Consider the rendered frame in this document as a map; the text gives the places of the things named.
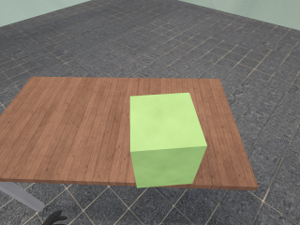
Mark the carton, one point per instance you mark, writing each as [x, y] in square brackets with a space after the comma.
[166, 140]

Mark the table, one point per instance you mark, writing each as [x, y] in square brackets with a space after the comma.
[76, 131]

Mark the left robot hand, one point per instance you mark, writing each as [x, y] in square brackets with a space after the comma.
[54, 217]

